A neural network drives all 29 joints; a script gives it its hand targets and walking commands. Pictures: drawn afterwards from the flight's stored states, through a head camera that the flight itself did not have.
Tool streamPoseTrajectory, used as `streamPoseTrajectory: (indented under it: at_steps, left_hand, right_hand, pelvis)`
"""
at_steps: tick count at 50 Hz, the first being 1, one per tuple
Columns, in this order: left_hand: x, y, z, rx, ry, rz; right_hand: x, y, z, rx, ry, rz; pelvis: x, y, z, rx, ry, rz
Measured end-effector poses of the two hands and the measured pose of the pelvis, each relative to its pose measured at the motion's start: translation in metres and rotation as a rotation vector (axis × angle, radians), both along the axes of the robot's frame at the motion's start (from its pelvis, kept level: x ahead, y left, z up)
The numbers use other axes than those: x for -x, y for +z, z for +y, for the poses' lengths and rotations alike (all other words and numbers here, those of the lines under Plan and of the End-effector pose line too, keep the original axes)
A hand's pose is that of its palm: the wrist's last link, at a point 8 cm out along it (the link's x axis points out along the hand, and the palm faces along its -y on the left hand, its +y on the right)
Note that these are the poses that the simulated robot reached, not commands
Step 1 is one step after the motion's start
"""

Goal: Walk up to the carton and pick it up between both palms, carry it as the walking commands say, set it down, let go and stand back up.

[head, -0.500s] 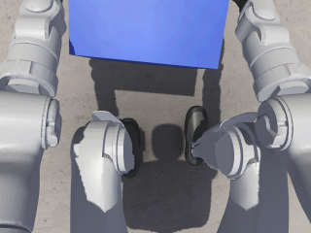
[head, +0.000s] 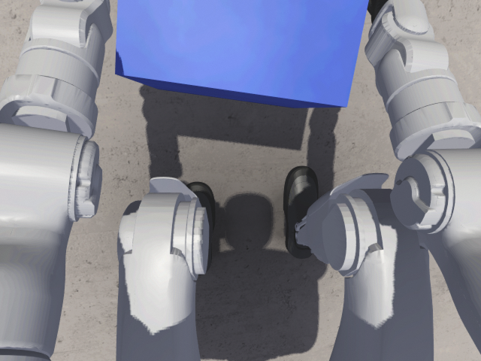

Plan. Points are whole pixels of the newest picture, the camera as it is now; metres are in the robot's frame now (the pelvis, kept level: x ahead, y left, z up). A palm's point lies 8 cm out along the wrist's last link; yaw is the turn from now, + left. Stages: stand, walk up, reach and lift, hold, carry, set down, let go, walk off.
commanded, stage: reach and lift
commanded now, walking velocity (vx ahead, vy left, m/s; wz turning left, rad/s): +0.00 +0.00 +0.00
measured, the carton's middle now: (241, 9) +0.55 +0.02 -0.25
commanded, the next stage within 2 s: none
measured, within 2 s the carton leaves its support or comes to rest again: leaves its support in 0.34 s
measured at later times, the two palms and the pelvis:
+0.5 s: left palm out of the picture +0.55 +0.19 -0.15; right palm out of the picture +0.55 -0.16 -0.13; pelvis +0.01 +0.00 -0.01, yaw +0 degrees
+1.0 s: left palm out of the picture +0.56 +0.19 -0.08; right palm out of the picture +0.53 -0.16 -0.08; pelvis +0.01 +0.00 +0.03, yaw +0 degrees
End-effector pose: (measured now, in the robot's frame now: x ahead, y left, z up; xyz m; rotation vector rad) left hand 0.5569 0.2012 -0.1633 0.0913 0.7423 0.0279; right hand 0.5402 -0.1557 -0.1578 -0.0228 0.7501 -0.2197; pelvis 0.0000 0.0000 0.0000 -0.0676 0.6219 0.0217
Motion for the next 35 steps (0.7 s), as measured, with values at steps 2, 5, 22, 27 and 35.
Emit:
streamPoseTrajectory:
  at_steps: [2,5,22,27,35]
  left_hand:
    - [-0.001,0.001,0.0,-0.002,-0.002,0.005]
    - [-0.002,0.001,0.0,-0.006,-0.005,0.011]
    - [0.002,0.004,-0.008,-0.023,-0.017,0.015]
    - [0.002,0.018,-0.011,-0.02,-0.022,0.006]
    - [0.001,0.048,-0.006,-0.018,-0.015,-0.011]
  right_hand:
    - [-0.001,0.0,0.0,-0.003,0.0,0.004]
    - [-0.003,0.001,-0.001,-0.004,0.006,0.01]
    - [-0.013,0.02,-0.007,-0.014,-0.005,-0.022]
    - [-0.007,0.034,-0.009,-0.026,-0.028,-0.045]
    - [0.002,0.052,-0.004,-0.05,-0.054,-0.074]
  pelvis:
    - [0.0,-0.003,-0.001,-0.003,0.0,0.0]
    - [-0.001,-0.007,-0.003,-0.007,-0.003,0.001]
    - [-0.01,-0.014,-0.004,-0.017,-0.017,0.046]
    - [-0.012,-0.008,-0.003,-0.015,-0.02,0.065]
    - [-0.013,0.007,-0.003,-0.012,-0.012,0.086]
